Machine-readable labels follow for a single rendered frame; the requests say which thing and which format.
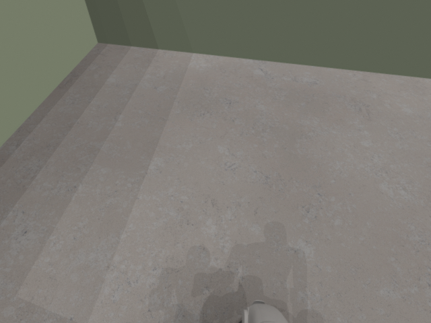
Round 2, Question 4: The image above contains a right robot thigh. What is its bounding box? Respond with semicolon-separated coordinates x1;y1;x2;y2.
242;303;288;323

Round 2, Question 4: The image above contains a robot right shin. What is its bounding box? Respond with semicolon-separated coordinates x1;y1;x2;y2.
251;300;265;305

